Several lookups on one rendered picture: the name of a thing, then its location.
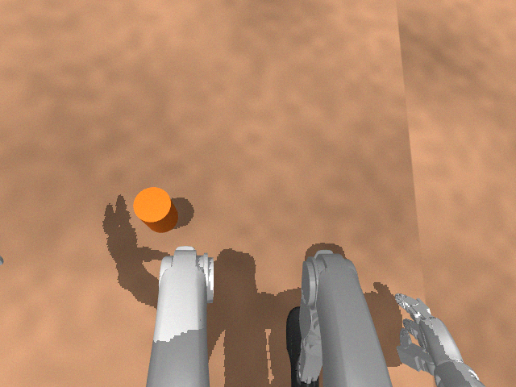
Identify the right robot foot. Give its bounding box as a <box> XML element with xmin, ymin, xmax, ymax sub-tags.
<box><xmin>286</xmin><ymin>306</ymin><xmax>319</xmax><ymax>387</ymax></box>

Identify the right robot hand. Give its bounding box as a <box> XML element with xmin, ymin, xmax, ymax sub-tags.
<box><xmin>395</xmin><ymin>293</ymin><xmax>464</xmax><ymax>376</ymax></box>

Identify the right robot arm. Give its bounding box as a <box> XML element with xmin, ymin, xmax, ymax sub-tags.
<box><xmin>434</xmin><ymin>361</ymin><xmax>485</xmax><ymax>387</ymax></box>

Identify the can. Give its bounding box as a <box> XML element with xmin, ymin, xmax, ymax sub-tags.
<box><xmin>133</xmin><ymin>187</ymin><xmax>178</xmax><ymax>233</ymax></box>

